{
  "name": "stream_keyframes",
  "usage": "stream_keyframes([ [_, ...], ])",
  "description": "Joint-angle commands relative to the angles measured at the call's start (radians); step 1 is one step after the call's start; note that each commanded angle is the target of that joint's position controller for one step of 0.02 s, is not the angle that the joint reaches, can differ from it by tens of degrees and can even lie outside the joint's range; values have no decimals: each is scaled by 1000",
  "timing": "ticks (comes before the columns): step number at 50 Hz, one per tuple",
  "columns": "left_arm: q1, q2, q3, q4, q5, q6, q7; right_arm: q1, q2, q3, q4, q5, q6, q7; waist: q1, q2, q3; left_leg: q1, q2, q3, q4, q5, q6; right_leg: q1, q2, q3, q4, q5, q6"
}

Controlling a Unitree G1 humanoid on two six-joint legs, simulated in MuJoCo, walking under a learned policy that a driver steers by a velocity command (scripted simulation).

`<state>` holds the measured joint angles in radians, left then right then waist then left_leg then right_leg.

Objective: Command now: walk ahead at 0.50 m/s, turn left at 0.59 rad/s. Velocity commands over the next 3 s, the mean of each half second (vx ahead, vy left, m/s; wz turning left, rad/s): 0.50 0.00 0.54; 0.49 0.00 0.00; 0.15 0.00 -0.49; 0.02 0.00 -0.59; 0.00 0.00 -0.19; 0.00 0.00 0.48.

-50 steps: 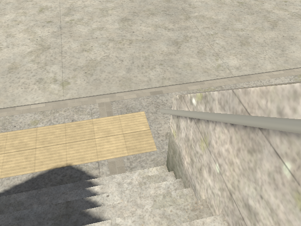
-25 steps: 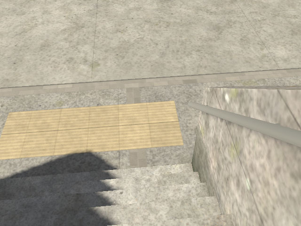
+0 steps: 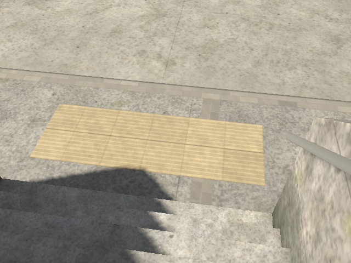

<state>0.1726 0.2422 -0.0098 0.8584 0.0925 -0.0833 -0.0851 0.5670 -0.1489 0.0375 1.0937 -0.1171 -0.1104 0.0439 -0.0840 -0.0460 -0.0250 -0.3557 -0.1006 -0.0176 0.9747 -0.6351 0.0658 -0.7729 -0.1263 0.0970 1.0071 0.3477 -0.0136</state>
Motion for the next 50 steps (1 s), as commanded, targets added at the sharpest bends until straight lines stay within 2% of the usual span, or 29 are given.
stream_keyframes([
  [1,220,44,-3,12,-2,29,4,-236,-224,-24,-182,-14,-34,-21,162,72,85,-715,92,-113,-62,122,126,756,74,-137,-191,92,60],
  [3,151,67,0,-23,17,36,5,-131,-223,-23,-195,25,-10,-19,128,69,116,-343,182,-325,87,256,135,577,40,-56,-509,-109,18],
  [5,248,114,21,37,-19,5,11,-85,-263,-34,-182,51,35,2,127,-3,74,-76,125,-400,329,384,125,659,39,-57,-887,8,-34],
  [6,486,161,53,145,-24,-15,16,-23,-259,-38,-140,34,54,48,196,-26,40,-141,71,-337,555,515,72,876,-15,-89,-893,112,-72],
  [7,689,293,98,192,23,-27,4,98,-120,-28,-167,45,41,89,178,-224,-194,-508,-56,-229,1034,139,11,1356,-156,-19,-355,782,-276],
  [8,605,361,118,142,5,-13,-11,216,-82,-43,-169,92,24,102,110,-201,-204,-900,-76,-77,1337,-174,-4,1445,-297,113,-258,1002,-383],
  [9,548,364,132,127,27,10,-23,27,-161,-48,-255,110,11,95,178,-101,-137,-1079,-12,-27,1382,-139,-17,1322,-359,229,-353,709,-428],
  [10,474,299,118,137,28,20,-23,-94,-148,-42,-295,109,9,80,177,-33,-10,-1210,60,-113,1362,30,2,1129,-411,352,-455,136,-403],
  [11,391,112,56,143,25,22,-13,-115,-92,-19,-288,92,21,63,92,88,82,-1126,169,-200,1138,241,42,882,-372,291,-517,-189,-340],
  [13,284,-129,-20,143,48,-18,45,-86,-22,0,-261,61,39,84,5,111,248,-866,272,-166,671,615,79,426,-215,20,-596,-134,-223],
  [15,269,-99,-32,156,16,-78,92,-155,-59,-25,-255,55,42,123,50,64,175,-491,245,-36,259,957,74,124,-45,-199,-597,-376,-177],
  [17,300,50,-21,205,42,-100,83,-174,-52,-23,-229,39,36,167,28,-61,113,-304,198,0,473,1018,19,28,-56,-159,-524,-414,-164],
  [19,428,110,-16,266,37,-106,97,-259,-126,-34,-273,55,22,134,74,27,147,-780,219,-174,281,934,1,491,-183,33,-403,-228,-177],
  [22,786,17,-23,417,56,-74,127,-437,-75,-13,-331,33,17,80,219,-3,171,-1255,214,-237,-35,943,12,1048,-215,189,-301,-186,-163],
  [23,722,-51,-38,382,53,-62,130,-464,-68,-4,-320,38,16,80,202,44,185,-1122,217,-177,-202,1137,10,935,-153,98,-267,-251,-161],
  [26,557,-42,-51,306,46,-60,74,-445,-59,10,-309,14,47,100,124,31,180,-250,175,48,-101,1352,5,126,-45,-113,-321,-587,-170],
  [31,543,142,11,340,0,-47,103,-573,-80,8,-318,10,97,79,195,-4,286,-377,247,-57,-664,1045,28,675,-184,46,-193,-497,-152],
  [34,566,99,21,370,36,-1,45,-189,-167,-59,-137,7,76,36,98,93,104,168,224,28,-807,1171,31,704,-61,-54,211,-336,-129],
  [35,549,157,48,352,10,20,14,22,-237,-111,-61,-7,64,21,-13,219,41,476,173,161,-903,1230,39,572,45,-145,508,-511,-76],
  [36,517,126,55,325,15,46,-19,193,-257,-125,-6,-35,59,25,-76,329,-80,898,275,15,-708,1395,136,191,131,-113,883,-1077,-16],
  [37,479,19,48,244,-11,37,-48,168,-311,-137,-7,-14,51,15,-25,244,-263,1113,400,-64,-286,1861,250,-7,165,-52,985,-1141,-13],
  [38,414,-2,28,174,-40,14,-50,147,-316,-145,21,-6,50,28,-32,147,-251,1082,500,-96,-306,1906,312,-162,144,-57,985,-1146,11],
  [39,356,13,56,171,-127,32,73,-10,-291,-138,-14,139,78,-19,44,47,-100,935,526,-143,-378,1542,212,-363,94,-67,806,-1134,-38],
  [40,345,5,47,157,-98,38,113,-94,-192,-108,-66,149,72,-46,64,-35,-102,731,521,-138,-442,1138,196,-238,31,-18,568,-985,-38],
  [41,483,-43,12,162,-27,14,46,-18,-59,-57,-43,11,37,14,97,45,32,320,532,-125,-496,1128,220,-58,-55,89,412,-689,-47],
  [42,462,15,40,203,-12,10,23,-109,-25,-48,-73,4,23,29,129,6,183,-9,471,-30,-614,1124,240,127,-49,57,164,-450,-35],
  [45,511,-1,37,227,-12,3,-41,-131,-140,-55,-88,3,2,19,197,123,89,-265,364,64,-479,987,224,416,60,-75,245,-344,-23],
  [47,337,-6,28,152,21,7,-20,0,-42,-23,-25,19,-8,-16,91,102,107,45,446,-47,-420,780,182,71,-49,79,-69,-138,-20],
  [50,244,-20,16,154,-28,-2,-28,-59,-58,-10,-43,-8,0,-7,95,74,86,-157,332,93,-262,596,96,348,-7,12,-328,246,12],
])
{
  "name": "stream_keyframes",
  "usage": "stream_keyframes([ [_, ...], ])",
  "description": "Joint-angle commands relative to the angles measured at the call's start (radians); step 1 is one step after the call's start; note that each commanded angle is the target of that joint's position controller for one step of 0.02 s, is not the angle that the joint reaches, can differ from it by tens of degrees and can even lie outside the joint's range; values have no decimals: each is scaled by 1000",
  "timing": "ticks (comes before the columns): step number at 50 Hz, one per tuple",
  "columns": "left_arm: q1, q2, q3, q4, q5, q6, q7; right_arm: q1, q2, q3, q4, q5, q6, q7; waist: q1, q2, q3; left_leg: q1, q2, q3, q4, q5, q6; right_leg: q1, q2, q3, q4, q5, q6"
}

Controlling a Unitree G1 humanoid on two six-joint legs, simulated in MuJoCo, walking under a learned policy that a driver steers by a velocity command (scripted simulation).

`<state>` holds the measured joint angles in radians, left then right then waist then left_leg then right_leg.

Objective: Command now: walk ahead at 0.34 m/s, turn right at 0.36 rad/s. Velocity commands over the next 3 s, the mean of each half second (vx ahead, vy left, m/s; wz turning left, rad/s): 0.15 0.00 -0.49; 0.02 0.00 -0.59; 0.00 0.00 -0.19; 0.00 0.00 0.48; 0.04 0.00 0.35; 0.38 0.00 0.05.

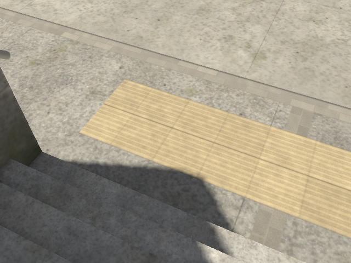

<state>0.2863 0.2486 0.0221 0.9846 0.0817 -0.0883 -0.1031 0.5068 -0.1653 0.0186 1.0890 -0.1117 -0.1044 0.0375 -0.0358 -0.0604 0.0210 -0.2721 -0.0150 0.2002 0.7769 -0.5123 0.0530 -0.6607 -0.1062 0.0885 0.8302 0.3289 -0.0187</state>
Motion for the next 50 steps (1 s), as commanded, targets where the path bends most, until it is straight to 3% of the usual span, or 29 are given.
stream_keyframes([
  [1,118,10,0,14,-8,3,-10,-36,-45,10,-56,-13,0,6,60,131,51,-344,234,-110,-70,441,103,345,14,-32,-95,219,22],
  [3,140,40,14,4,9,7,3,-34,-112,-13,-59,-23,-2,18,81,92,97,-341,306,-142,21,400,70,357,33,-61,-62,63,43],
  [6,-94,19,13,-78,34,40,46,84,-125,-24,-48,25,13,-52,-37,125,147,-46,404,-265,154,336,29,146,-28,-41,-330,-6,-1],
  [8,-68,15,19,-58,14,26,66,92,-164,-45,-65,0,42,-74,-34,118,119,-99,360,-211,294,399,9,351,39,-129,-416,-92,-10],
  [10,369,108,86,90,-24,3,105,-45,-232,-73,-98,-7,55,-33,165,57,17,-205,264,-79,682,465,-38,768,103,-223,-639,115,-31],
  [11,497,278,136,113,14,-3,110,88,-116,-52,-76,3,47,21,169,-210,-178,-459,110,-35,1171,-153,-107,1182,-53,-82,-419,799,-257],
  [12,577,361,154,128,34,-22,97,24,-113,-57,-158,80,32,59,192,-185,-281,-735,38,-38,1511,-447,-137,1366,-226,104,-169,1204,-378],
  [13,585,341,158,118,41,-47,98,-242,-137,-60,-298,117,11,60,251,-48,-234,-957,60,-91,1498,-496,-133,1328,-283,167,-165,1157,-379],
  [14,489,309,143,68,24,-51,90,-410,-166,-64,-408,139,2,34,226,12,-157,-1017,99,-137,1410,-510,-121,1124,-306,183,-180,931,-377],
  [15,382,230,111,29,14,-38,74,-324,-148,-56,-432,143,-4,7,135,-35,-83,-1014,141,-250,1272,-387,-95,891,-364,234,-198,743,-393],
  [17,232,38,29,-6,43,-17,56,-129,-67,-25,-354,84,12,-30,-4,44,82,-792,193,-334,986,41,-73,368,-319,163,-314,438,-308],
  [20,234,63,15,-59,13,-44,85,-94,-45,-22,-309,72,31,7,-16,41,74,-570,112,-170,596,661,-95,42,-69,20,-276,176,-215],
  [22,149,116,2,-92,38,-42,78,-90,-38,-9,-289,49,37,50,-56,-55,11,-319,75,-140,687,837,-99,-159,-12,40,-211,30,-175],
  [27,-20,259,43,-196,26,-49,77,-80,-212,-69,-357,31,31,-17,-82,-28,-100,-196,12,-154,534,290,-122,39,-97,252,17,225,-211],
  [29,158,226,74,-138,-66,-31,96,-394,-150,-45,-456,114,55,-52,114,-47,-62,-469,-22,-202,-176,-34,-110,481,-113,396,-51,56,-288],
  [30,260,174,71,-140,-67,-16,87,-287,-207,-57,-409,146,45,-70,127,64,-233,-199,54,-282,-134,575,-5,471,-46,355,96,-154,-242],
  [31,348,-4,18,-165,-54,-16,83,-156,-301,-95,-338,116,35,-89,127,275,-423,288,288,-488,-109,1214,262,126,86,158,356,-606,-73],
  [32,134,19,29,-253,-98,-8,103,30,-299,-121,-313,39,10,-78,-47,164,-201,435,398,-731,-164,1350,369,-382,306,127,532,-1106,-7],
  [33,15,54,41,-309,-94,-2,130,180,-305,-118,-299,-7,16,-45,-132,118,-215,478,516,-950,-158,1536,494,-524,315,219,641,-1138,61],
  [34,29,68,39,-296,-95,14,125,112,-339,-136,-296,-27,16,-11,-90,125,-89,406,527,-905,-152,1570,495,-641,266,274,705,-1013,90],
  [36,68,111,35,-253,-5,49,126,-187,-216,-109,-337,77,42,7,58,76,-90,-5,363,-536,-164,1102,302,-413,192,98,721,-778,102],
  [37,179,81,19,-225,24,46,108,-225,-168,-93,-338,84,36,6,127,148,-119,-168,305,-425,-176,1039,261,-247,181,-6,850,-697,106],
  [38,236,49,1,-207,37,48,77,-268,-144,-83,-341,46,32,-4,161,118,-120,-266,272,-352,-193,989,214,-145,170,-33,923,-606,96],
  [40,146,74,3,-244,2,51,32,-292,-202,-86,-350,22,20,-40,102,48,-83,-309,260,-247,-214,807,205,-146,153,-66,952,-511,97],
  [42,-9,98,4,-323,-38,65,24,-265,-236,-85,-340,55,-2,-82,27,98,-69,-161,279,-214,-275,554,175,-245,70,-72,656,-526,116],
  [44,-68,29,-28,-351,-19,91,24,-90,-244,-91,-272,55,-6,-113,-69,161,-45,10,319,-266,-340,230,135,-309,12,-94,355,-502,129],
  [46,-20,3,-31,-358,9,87,34,-30,-251,-90,-258,-25,-8,-107,-69,184,-70,-1,435,-312,-260,456,181,-306,48,-100,603,-412,103],
  [48,-149,-13,-42,-399,9,100,57,-3,-229,-96,-240,-1,-3,-114,-134,159,-31,172,503,-371,-305,388,184,-446,-21,-73,248,-426,73],
  [50,-88,-1,-25,-361,14,101,64,-103,-254,-111,-274,1,-15,-100,-75,224,-55,-17,478,-303,-346,302,156,-165,25,-166,265,-508,42],
])
Over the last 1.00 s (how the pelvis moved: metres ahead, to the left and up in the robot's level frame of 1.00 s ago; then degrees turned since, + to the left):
0.48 0.06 -0.38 14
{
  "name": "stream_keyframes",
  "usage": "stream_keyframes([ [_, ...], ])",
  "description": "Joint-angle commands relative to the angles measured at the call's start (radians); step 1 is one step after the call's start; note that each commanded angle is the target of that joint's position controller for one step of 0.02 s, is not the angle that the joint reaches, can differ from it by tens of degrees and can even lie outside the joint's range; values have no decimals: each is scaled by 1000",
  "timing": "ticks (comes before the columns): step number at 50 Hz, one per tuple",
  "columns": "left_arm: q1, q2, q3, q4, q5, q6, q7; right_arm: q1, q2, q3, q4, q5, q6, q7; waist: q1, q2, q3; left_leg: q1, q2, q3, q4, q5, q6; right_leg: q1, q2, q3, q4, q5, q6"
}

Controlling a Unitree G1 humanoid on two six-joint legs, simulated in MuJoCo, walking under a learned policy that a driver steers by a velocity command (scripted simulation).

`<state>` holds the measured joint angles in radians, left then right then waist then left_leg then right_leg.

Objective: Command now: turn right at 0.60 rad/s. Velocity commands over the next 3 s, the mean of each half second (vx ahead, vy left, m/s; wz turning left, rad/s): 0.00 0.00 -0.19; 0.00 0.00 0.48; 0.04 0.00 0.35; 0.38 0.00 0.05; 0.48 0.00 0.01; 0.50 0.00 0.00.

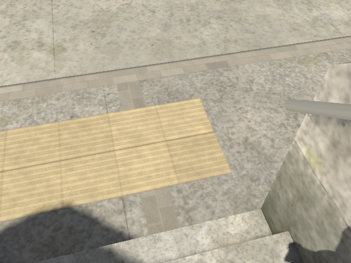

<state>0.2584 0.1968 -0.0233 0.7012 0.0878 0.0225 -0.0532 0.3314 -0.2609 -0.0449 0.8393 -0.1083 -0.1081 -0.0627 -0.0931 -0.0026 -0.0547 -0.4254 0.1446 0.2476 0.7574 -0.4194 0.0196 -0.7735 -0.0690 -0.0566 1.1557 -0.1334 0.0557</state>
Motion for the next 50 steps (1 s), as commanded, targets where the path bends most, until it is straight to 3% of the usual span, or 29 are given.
stream_keyframes([
  [1,-27,65,32,-59,12,-13,14,-5,-178,-59,-58,-2,-23,6,14,163,23,59,302,-299,-338,180,170,50,16,-51,-61,-69,-48],
  [3,-10,81,54,-36,18,-21,12,-87,-212,-75,-95,-1,-36,11,40,153,33,-29,282,-218,-322,77,121,207,53,-92,-149,-62,-79],
  [4,-19,113,72,-36,-18,-36,9,-53,-246,-96,-71,33,-25,10,18,121,51,76,258,-171,-313,-42,116,189,99,-156,-426,-174,-88],
  [5,48,133,100,-7,-41,-54,12,-30,-245,-100,-61,25,-18,13,36,91,22,28,248,-145,-179,-92,91,393,131,-168,-545,-48,-113],
  [6,169,168,137,39,-41,-79,30,14,-165,-84,-54,5,-22,20,98,-15,-79,-99,160,-80,90,-59,45,695,144,-78,-571,63,-155],
  [7,410,284,157,78,-22,-99,69,-31,-1,-38,-163,18,-30,15,157,-279,-316,-433,-16,-31,534,-400,-44,1105,-189,420,-580,572,-404],
  [8,574,297,156,109,50,-118,27,-185,-9,-27,-252,95,-31,10,293,-39,-280,-691,-209,-404,491,-372,-50,1267,-309,640,-652,658,-414],
  [9,595,225,133,154,55,-121,-19,-244,4,-19,-276,137,-27,-6,338,-61,-58,-869,-234,-498,464,-314,-57,1124,-375,701,-699,524,-429],
  [11,234,114,85,141,-69,-104,-85,7,-95,-39,-119,75,-6,26,73,-36,-15,-628,-32,-426,428,-66,-66,677,-281,396,-670,241,-343],
  [12,61,97,72,114,-89,-111,-97,249,-69,-32,4,46,18,72,-62,-91,4,-290,-23,-364,590,86,-85,291,-202,268,-649,203,-292],
  [15,-121,116,37,103,-42,-121,-35,281,-53,-15,37,58,55,152,-58,-29,67,-87,-116,-303,882,244,-147,-80,-135,164,-729,-119,-189],
  [16,-85,92,36,81,-116,-76,43,70,30,-3,5,135,126,76,-13,9,-58,-67,-166,-321,750,278,-96,150,-247,199,-684,101,-240],
  [17,-31,87,21,86,-126,-53,67,-15,20,8,-23,118,155,46,44,26,-37,-118,-161,-334,678,272,-68,237,-248,192,-627,281,-255],
  [18,88,108,-1,181,-11,-106,1,181,-43,0,0,72,97,121,35,-128,92,-200,-105,-349,793,281,-125,188,-212,167,-636,154,-248],
  [21,102,180,26,220,-74,-135,-35,128,-64,-27,3,47,38,139,69,-166,91,-105,-125,-177,385,27,-162,204,-150,118,-607,-129,-170],
  [23,159,304,89,192,-83,-117,23,-117,-56,-12,-114,44,56,58,202,-143,34,-246,-139,-169,208,-147,-160,453,-303,337,-695,-209,-333],
  [26,349,252,113,237,-70,-89,107,-152,45,37,-131,67,78,-15,299,-146,0,-494,-120,-303,74,-41,-94,767,-465,673,-789,-199,-488],
  [29,136,196,122,172,-46,-94,123,15,23,27,-48,43,65,-20,168,-74,-12,-161,-156,-178,-39,40,-28,512,-363,375,-727,-98,-354],
  [31,-63,182,126,87,-11,-101,123,239,-17,-24,36,35,54,3,0,19,-53,385,-202,-167,-190,312,8,104,-188,74,-540,-291,-213],
  [32,-135,104,106,-16,-9,-109,123,447,-117,-61,66,1,32,13,-91,243,-93,676,-26,-494,-233,538,138,-239,17,-127,-199,-485,-99],
  [33,-164,45,82,-62,-58,-111,120,619,-212,-85,77,-21,20,45,-185,197,-103,879,224,-980,-341,528,331,-532,138,86,-39,-678,-67],
  [34,-177,2,69,-26,-81,-112,129,591,-156,-70,85,-42,28,99,-185,20,99,805,236,-958,-374,537,328,-678,171,334,-57,-544,-74],
  [35,-135,52,81,-16,-75,-115,141,447,-122,-60,51,-6,46,135,-79,53,108,685,232,-877,-367,580,326,-687,146,325,-9,-409,-75],
  [37,151,139,92,105,1,-109,100,97,-86,-53,-20,63,41,170,160,49,-17,248,56,-582,-285,538,202,-325,45,166,239,-116,-51],
  [38,210,120,79,109,4,-96,64,-10,-67,-39,-54,57,28,163,214,44,-11,-17,-39,-503,-277,509,140,-178,62,86,429,-10,-38],
  [40,218,67,44,67,-11,-79,20,-23,-74,-10,-50,19,9,121,203,39,-5,-230,-65,-494,-291,415,153,-119,60,42,635,75,-6],
  [42,178,92,36,30,-28,-70,17,98,-73,10,13,29,-11,84,147,52,51,-223,-75,-542,-278,303,202,-173,43,54,655,65,9],
  [44,133,103,29,13,-8,-61,28,205,-25,37,84,37,-27,82,105,45,64,-89,-49,-627,-218,255,219,-270,6,107,597,73,21],
  [50,-104,88,9,-82,9,-45,61,319,-69,32,73,40,-27,74,-6,107,18,293,-4,-866,-79,412,280,-490,9,144,341,-51,70],
])
Over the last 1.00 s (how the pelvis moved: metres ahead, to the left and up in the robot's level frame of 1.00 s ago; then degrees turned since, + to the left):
0.17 -0.04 -0.19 -36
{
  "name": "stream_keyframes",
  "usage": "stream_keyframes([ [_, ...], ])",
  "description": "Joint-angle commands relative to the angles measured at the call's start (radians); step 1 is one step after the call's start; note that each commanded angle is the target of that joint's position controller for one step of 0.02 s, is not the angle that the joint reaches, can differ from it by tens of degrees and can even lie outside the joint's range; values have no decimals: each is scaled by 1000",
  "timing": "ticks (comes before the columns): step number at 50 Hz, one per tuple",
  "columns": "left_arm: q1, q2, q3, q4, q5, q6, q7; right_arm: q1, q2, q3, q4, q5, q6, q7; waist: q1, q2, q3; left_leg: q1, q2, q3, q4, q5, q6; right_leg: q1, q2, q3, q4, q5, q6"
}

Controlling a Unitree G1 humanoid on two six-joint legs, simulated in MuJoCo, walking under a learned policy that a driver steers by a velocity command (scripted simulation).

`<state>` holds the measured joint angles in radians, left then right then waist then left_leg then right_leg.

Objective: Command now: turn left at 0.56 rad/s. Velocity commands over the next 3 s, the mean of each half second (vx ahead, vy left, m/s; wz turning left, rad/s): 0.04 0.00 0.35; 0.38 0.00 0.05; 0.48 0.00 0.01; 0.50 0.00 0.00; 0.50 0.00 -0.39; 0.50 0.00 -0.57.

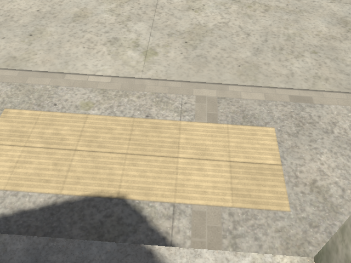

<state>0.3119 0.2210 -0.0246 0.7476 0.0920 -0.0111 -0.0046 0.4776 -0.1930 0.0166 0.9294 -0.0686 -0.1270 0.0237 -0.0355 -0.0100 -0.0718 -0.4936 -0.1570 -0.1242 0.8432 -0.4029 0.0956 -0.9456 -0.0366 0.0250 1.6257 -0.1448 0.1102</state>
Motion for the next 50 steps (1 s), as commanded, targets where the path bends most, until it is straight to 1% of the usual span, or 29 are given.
stream_keyframes([
  [1,-124,45,5,-113,10,-9,15,189,-120,-21,1,-6,-5,-4,-39,151,30,303,298,-526,-169,459,215,-253,-11,55,-46,-82,4],
  [6,-148,49,6,-153,3,-10,17,109,-120,-25,-67,1,8,-4,-14,110,10,193,282,-588,-136,582,231,-117,23,51,-11,-165,-3],
  [10,-102,29,9,-143,-2,8,-12,64,-118,-17,-89,21,11,-17,11,122,21,45,255,-547,-127,513,199,104,14,12,-208,-122,9],
  [13,-54,46,26,-144,-17,20,-25,-105,-176,-24,-151,28,20,-31,75,136,-7,-125,230,-500,-146,525,147,400,37,-45,-343,-182,13],
  [14,-161,46,25,-196,-44,30,-23,-101,-219,-45,-168,75,30,-40,50,96,11,-93,210,-464,-206,445,153,427,79,-96,-672,-486,25],
  [15,-119,46,29,-162,-66,36,-31,-141,-260,-55,-175,71,41,-37,65,101,0,-149,198,-472,-267,405,151,610,118,-139,-789,-394,15],
  [16,28,55,47,-104,-65,33,-32,-206,-275,-60,-183,58,51,-26,138,125,-6,-233,190,-479,-235,413,152,812,146,-147,-846,-257,-1],
  [17,203,106,88,-39,-41,24,-24,-174,-213,-56,-179,34,50,-12,193,39,-49,-299,133,-403,-39,363,102,999,97,-44,-981,-101,-80],
  [18,307,275,130,-17,-29,16,-14,38,-48,-40,-191,21,47,-5,83,-253,-170,-608,-48,-161,216,-193,-50,1311,-206,359,-942,721,-425],
  [19,497,261,141,-5,49,6,-35,-171,-56,-44,-305,56,67,-44,281,-142,11,-1089,-96,-208,330,-389,-116,1365,-433,852,-1103,516,-543],
  [20,474,199,118,39,74,5,-64,-278,-24,-33,-259,19,85,-53,258,8,162,-1194,-7,-293,351,-116,-122,1258,-415,823,-1208,223,-471],
  [21,337,120,90,66,7,1,-104,-191,-32,-31,-187,2,104,-43,143,-47,149,-1064,69,-274,373,49,-123,1017,-344,733,-1244,-119,-397],
  [22,157,11,58,51,-49,-16,-118,-64,-35,-31,-113,-25,104,-17,18,-114,99,-821,114,-203,470,182,-129,770,-233,567,-1226,-224,-318],
  [23,85,16,67,68,-67,-38,-112,36,-40,-16,-87,-56,100,13,-41,-99,79,-658,105,-44,722,265,-124,544,-121,412,-1231,-309,-289],
  [24,-4,71,82,51,-52,-59,-90,91,-57,-13,-78,-61,96,48,-86,-54,66,-552,95,56,951,306,-122,362,-71,328,-1249,-345,-292],
  [25,-43,80,77,63,-23,-80,-64,78,-52,-8,-80,-52,92,71,-88,25,72,-533,120,68,1024,369,-113,294,-59,270,-1247,-349,-296],
  [26,-2,71,64,106,-16,-101,-40,22,-61,-4,-103,-35,91,87,-52,40,97,-554,150,71,1008,401,-109,285,-66,239,-1250,-383,-311],
  [29,231,35,33,252,-9,-148,3,-88,-77,10,-129,-29,98,89,64,-24,122,-712,223,37,821,502,-112,486,-107,276,-1214,-478,-381],
  [33,363,71,18,346,11,-150,-5,-161,-85,18,-106,-37,84,71,114,-110,135,-736,240,69,673,499,-103,587,-149,314,-1169,-437,-409],
  [36,391,52,5,373,10,-138,-9,-190,-67,18,-87,-47,67,65,129,-100,133,-692,251,102,596,436,-81,590,-177,335,-1132,-428,-434],
  [37,348,152,52,331,-146,-78,13,-396,-67,-27,-149,49,121,-10,116,83,92,-472,249,139,397,426,-127,634,-196,373,-1144,-274,-371],
  [39,303,195,69,293,-122,-38,25,-332,-49,-21,-122,54,153,-34,90,-50,87,-300,203,179,382,329,-133,586,-200,310,-1103,-43,-340],
  [42,280,135,69,252,-92,-6,18,-268,-71,-44,-64,54,165,-36,77,-160,192,-199,189,202,304,175,-109,558,-190,252,-1059,-45,-340],
  [45,231,138,80,230,-78,5,30,-165,-62,-56,0,52,151,-39,40,-146,193,28,144,224,165,0,-75,510,-176,238,-917,8,-342],
  [46,220,146,86,213,-89,15,40,-103,-60,-56,21,60,136,-33,14,-84,174,220,127,167,-59,-99,-49,436,-125,213,-819,72,-310],
  [47,177,148,92,203,-92,10,40,69,-102,-75,83,64,118,-36,-82,40,120,475,187,75,-92,190,-3,293,-55,101,-579,138,-247],
  [48,158,76,88,180,-76,6,36,193,-174,-88,147,65,105,-34,-76,242,101,639,355,-172,-186,415,73,45,70,2,-209,-426,-205],
  [49,69,73,85,111,-65,7,35,253,-247,-107,162,85,100,-26,-116,258,84,577,505,-530,-374,116,191,-107,128,94,-254,-596,-217],
  [50,-45,110,100,92,-70,8,38,178,-226,-99,152,69,96,-32,-98,96,219,458,523,-541,-394,19,228,-144,85,161,-288,-499,-203],
])
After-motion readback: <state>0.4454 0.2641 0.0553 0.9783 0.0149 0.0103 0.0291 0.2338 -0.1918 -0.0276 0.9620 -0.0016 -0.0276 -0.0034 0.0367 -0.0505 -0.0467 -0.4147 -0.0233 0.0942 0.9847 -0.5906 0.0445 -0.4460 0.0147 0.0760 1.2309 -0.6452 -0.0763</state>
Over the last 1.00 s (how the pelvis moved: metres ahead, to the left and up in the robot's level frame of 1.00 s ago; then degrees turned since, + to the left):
0.01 -0.01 -0.01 15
